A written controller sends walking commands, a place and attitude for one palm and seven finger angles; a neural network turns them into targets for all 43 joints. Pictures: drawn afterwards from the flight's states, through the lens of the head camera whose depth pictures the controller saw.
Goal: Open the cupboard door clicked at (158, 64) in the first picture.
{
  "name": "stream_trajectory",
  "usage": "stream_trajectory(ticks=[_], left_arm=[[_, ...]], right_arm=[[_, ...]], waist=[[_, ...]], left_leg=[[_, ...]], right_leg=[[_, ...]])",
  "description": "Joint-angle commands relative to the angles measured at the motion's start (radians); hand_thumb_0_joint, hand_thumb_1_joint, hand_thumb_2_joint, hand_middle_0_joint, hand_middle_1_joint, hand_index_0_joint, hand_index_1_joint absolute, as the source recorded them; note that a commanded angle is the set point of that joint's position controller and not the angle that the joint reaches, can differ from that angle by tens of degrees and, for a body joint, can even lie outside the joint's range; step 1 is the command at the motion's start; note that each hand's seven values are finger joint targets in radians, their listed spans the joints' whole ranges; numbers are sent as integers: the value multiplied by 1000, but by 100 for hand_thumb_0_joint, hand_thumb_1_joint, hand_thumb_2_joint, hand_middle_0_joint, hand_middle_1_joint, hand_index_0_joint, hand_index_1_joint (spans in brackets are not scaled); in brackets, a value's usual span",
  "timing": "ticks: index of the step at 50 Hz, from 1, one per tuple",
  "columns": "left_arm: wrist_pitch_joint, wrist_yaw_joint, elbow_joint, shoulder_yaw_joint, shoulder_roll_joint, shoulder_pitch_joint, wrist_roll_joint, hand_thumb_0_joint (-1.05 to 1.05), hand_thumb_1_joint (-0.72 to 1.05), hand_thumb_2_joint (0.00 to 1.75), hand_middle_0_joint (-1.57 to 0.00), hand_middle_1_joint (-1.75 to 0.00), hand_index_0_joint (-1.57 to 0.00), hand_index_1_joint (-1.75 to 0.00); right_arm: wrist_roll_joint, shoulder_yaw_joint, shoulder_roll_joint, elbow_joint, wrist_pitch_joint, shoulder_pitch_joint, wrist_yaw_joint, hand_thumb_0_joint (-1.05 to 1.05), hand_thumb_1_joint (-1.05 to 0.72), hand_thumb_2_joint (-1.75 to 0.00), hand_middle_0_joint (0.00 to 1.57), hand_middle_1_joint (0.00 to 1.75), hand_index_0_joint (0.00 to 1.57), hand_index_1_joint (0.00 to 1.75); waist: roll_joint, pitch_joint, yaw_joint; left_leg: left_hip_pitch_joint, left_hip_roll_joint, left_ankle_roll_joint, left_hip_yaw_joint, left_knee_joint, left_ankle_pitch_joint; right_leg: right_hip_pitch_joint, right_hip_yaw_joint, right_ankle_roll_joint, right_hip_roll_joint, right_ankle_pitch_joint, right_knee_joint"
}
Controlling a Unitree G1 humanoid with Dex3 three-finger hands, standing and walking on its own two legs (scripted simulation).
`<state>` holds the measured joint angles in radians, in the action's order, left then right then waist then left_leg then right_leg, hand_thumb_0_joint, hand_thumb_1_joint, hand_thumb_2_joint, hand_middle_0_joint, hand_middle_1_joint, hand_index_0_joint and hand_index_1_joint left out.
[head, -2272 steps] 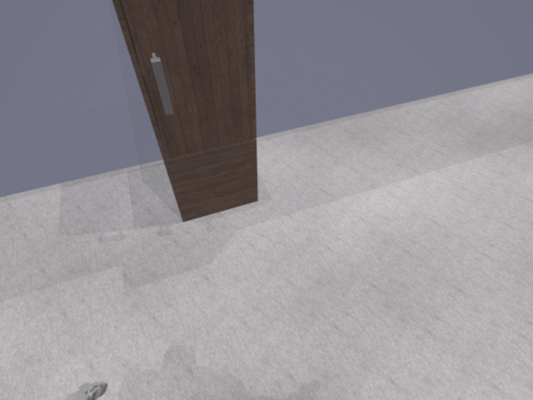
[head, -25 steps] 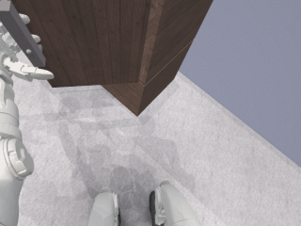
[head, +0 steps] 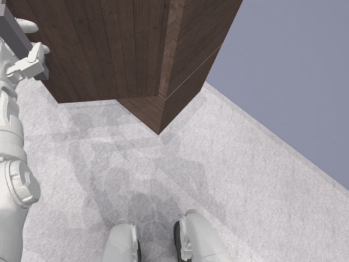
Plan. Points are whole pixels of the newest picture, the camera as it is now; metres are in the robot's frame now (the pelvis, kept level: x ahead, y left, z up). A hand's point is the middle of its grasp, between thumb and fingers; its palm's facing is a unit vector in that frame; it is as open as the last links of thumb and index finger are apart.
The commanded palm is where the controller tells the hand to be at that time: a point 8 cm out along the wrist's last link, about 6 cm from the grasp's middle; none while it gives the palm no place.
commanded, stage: close the thumb around the handle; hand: left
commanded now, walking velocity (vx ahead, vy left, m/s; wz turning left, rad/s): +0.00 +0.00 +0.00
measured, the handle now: (24, 40) +0.57 +0.26 +0.06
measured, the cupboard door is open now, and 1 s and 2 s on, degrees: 49 82 100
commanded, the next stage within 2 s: pull the door open along its arc in 0.10 s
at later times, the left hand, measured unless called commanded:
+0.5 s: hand (38, 70) +0.50 +0.23 +0.05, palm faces +0.08 -1.00 -0.02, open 6.1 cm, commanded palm +0.45 +0.27 +0.06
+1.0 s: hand (83, 125) +0.38 +0.14 +0.06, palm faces +0.50 -0.87 +0.02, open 6.4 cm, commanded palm +0.32 +0.16 +0.06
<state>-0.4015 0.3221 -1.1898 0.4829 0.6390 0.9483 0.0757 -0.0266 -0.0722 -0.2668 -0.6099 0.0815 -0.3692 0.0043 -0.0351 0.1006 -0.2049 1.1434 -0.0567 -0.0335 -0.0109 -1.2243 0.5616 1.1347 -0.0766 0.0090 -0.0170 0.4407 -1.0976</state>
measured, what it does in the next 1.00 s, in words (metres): stands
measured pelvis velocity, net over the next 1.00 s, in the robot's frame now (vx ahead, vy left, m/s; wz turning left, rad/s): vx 0.02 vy -0.02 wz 0.04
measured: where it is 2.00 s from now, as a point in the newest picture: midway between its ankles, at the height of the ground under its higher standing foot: outside the picture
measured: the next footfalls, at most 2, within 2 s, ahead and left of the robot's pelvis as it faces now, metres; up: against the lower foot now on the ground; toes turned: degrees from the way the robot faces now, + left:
none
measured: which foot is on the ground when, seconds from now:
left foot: down 0.00-1.00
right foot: down 0.00-1.00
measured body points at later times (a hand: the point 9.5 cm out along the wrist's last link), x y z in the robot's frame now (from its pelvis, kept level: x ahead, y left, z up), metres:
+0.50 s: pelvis +0.01 +0.00 +0.01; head +0.17 +0.02 +0.43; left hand +0.49 +0.28 +0.06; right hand +0.02 -0.27 -0.10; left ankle +0.00 +0.09 -0.64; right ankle +0.04 -0.13 -0.64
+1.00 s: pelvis +0.02 -0.02 +0.02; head +0.11 -0.01 +0.46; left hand +0.35 +0.18 +0.06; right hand +0.18 -0.23 -0.09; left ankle +0.00 +0.09 -0.64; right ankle +0.04 -0.13 -0.64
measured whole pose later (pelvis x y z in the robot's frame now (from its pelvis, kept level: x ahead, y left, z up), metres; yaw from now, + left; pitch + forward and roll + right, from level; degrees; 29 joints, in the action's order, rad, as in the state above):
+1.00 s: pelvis +0.02 -0.02 +0.02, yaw +2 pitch +20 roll -1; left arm -0.40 -0.48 -0.42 0.09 -0.02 0.21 -0.02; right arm -0.07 0.01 -0.19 -0.56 0.03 -0.21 0.07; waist -0.02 0.17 -0.02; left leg 0.89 -0.03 -0.01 0.01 -1.09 0.55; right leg 0.92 -0.05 -0.01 0.01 0.48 -1.05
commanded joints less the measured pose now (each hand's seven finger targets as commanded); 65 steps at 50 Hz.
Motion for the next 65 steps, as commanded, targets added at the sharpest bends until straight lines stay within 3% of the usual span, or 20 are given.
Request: stream_trajectory(ticks=[1, 5, 11, 17, 19, 27, 29, 32, 33, 34, 35, 38, 40, 44, 48, 50, 58, 59, 63, 65], left_arm=[[-61, -10, 185, 40, 298, 396, 27, 0, 90, 90, -40, -135, -40, -135], [-65, -14, 209, 34, 291, 392, 22, 0, 90, 90, -40, -135, -40, -135], [-72, -14, 227, 16, 270, 407, 24, 0, 90, 90, -40, -135, -40, -135], [-79, -1, 292, 27, 242, 240, 47, 0, 90, 90, -40, -135, -40, -135], [-86, 0, 355, 31, 233, 180, 60, 0, 90, 90, -40, -135, -40, -135], [-72, -14, 511, -22, 82, -170, 112, 0, 90, 90, -40, -135, -40, -135], [-80, -21, 583, -36, 36, -254, 132, 0, 90, 90, -40, -135, -40, -135], [-83, -36, 649, -73, -38, -370, 153, 0, 90, 90, -40, -135, -40, -135], [-85, -162, 719, 39, -68, -391, 214, 0, 90, 90, -40, -135, -40, -135], [-79, -244, 722, -29, -169, -441, 200, 0, 90, 90, -40, -135, -40, -135], [-74, -311, 726, -47, -223, -493, 188, 0, 90, 90, -40, -135, -40, -135], [-90, -497, 850, -105, -305, -525, 109, 0, 90, 90, -40, -135, -40, -135], [-89, -608, 906, -176, -400, -562, 56, 0, 90, 90, -40, -135, -40, -135], [-78, -777, 958, -325, -529, -591, -75, 0, 90, 90, -40, -135, -40, -135], [-87, -817, 1004, -450, -607, -577, -152, 0, 90, 90, -40, -135, -40, -135], [-90, -823, 1019, -518, -672, -603, -161, 0, 90, 90, -40, -135, -40, -135], [-70, -878, 1126, -702, -819, -819, -202, 0, 90, 90, -40, -135, -40, -135], [-64, -887, 1147, -720, -835, -833, -210, 0, 90, 90, -40, -135, -40, -135], [-28, -914, 1146, -736, -849, -939, -248, 0, 90, 90, -40, -135, -40, -135], [-12, -927, 1153, -730, -859, -903, -238, 0, 90, 90, -40, -135, -40, -135]], right_arm=[[1, 74, -205, 34, -2, -194, -20, 0, -90, -90, 20, 30, 20, 30], [0, 76, -204, 36, -5, -198, -19, 0, -90, -90, 20, 30, 20, 30], [-1, 77, -201, 30, -7, -194, -17, 0, -90, -90, 20, 30, 20, 30], [6, 87, -196, 54, -4, -185, -10, 0, -90, -90, 20, 30, 20, 30], [9, 91, -192, 65, -3, -178, -6, 0, -90, -90, 20, 30, 20, 30], [32, 113, -170, 117, -5, -126, 7, 0, -90, -90, 20, 30, 20, 30], [34, 116, -160, 129, -13, -111, 10, 0, -90, -90, 20, 30, 20, 30], [40, 121, -152, 144, -25, -81, 15, 0, -90, -90, 20, 30, 20, 30], [33, 125, -124, 162, -40, -58, 14, 0, -90, -90, 20, 30, 20, 30], [27, 121, -112, 153, -52, -46, 22, 0, -90, -90, 20, 30, 20, 30], [24, 124, -112, 146, -60, -43, 31, 0, -90, -90, 20, 30, 20, 30], [-1, 130, -102, 143, -70, -23, 46, 0, -90, -90, 20, 30, 20, 30], [-16, 131, -86, 145, -69, -2, 57, 0, -90, -90, 20, 30, 20, 30], [-38, 138, -74, 148, -65, 37, 63, 0, -90, -90, 20, 30, 20, 30], [-51, 142, -59, 140, -76, 73, 48, 0, -90, -90, 20, 30, 20, 30], [-51, 139, -46, 137, -85, 100, 44, 0, -90, -90, 20, 30, 20, 30], [-56, 128, -15, 167, -130, 170, 47, 0, -90, -90, 20, 30, 20, 30], [-59, 125, -9, 169, -139, 181, 47, 0, -90, -90, 20, 30, 20, 30], [-64, 113, 3, 180, -163, 210, 38, 0, -90, -90, 20, 30, 20, 30], [-63, 107, 8, 172, -169, 222, 36, 0, -90, -90, 20, 30, 20, 30]], waist=[[-163, 522, -2], [-197, 569, 9], [-192, 555, -5], [-163, 605, 45], [-185, 621, 66], [-78, 525, 113], [-112, 536, 133], [-51, 490, 141], [-77, 494, 205], [-91, 476, 190], [-38, 440, 183], [-46, 461, 190], [-52, 478, 195], [38, 463, 177], [73, 452, 155], [38, 424, 159], [65, 385, 176], [52, 389, 180], [113, 345, 190], [94, 338, 188]], left_leg=[[-388, 16, 13, -70, 134, -503], [-437, 17, 18, -74, 135, -535], [-435, 15, 15, -68, 132, -537], [-460, 18, 16, -55, 151, -588], [-495, 16, 19, -53, 161, -640], [-456, 26, 14, -16, 224, -626], [-490, 26, 19, -12, 233, -685], [-468, 28, 19, -6, 248, -667], [-448, 32, 29, -1, 252, -684], [-451, 30, 41, 2, 255, -685], [-436, 27, 47, 1, 258, -673], [-438, 28, 55, 8, 251, -678], [-464, 26, 62, 8, 252, -702], [-447, 31, 52, 4, 252, -622], [-445, 42, 40, 7, 252, -523], [-460, 45, 43, 10, 262, -496], [-451, 55, 38, 6, 273, -447], [-450, 58, 38, 9, 269, -438], [-406, 65, 36, 4, 268, -373], [-406, 71, 36, 8, 264, -352]], right_leg=[[-252, 22, -24, -35, -301, 83], [-245, 21, -27, -35, -307, 79], [-253, 25, -25, -36, -324, 86], [-338, 27, -26, -38, -386, 93], [-355, 25, -28, -40, -411, 95], [-468, 24, -23, -39, -456, 135], [-480, 22, -26, -35, -484, 134], [-504, 19, -24, -33, -486, 138], [-510, 12, -28, -31, -496, 136], [-493, 7, -25, -26, -484, 128], [-479, -2, -24, -25, -469, 125], [-496, 8, -31, -18, -481, 103], [-505, 8, -35, -12, -490, 97], [-522, 9, -36, -6, -475, 104], [-537, 17, -37, 0, -459, 127], [-525, 14, -37, 5, -434, 136], [-554, 10, -46, 14, -400, 158], [-551, 10, -46, 17, -396, 155], [-555, 19, -48, 21, -351, 171], [-545, 24, -46, 26, -334, 178]])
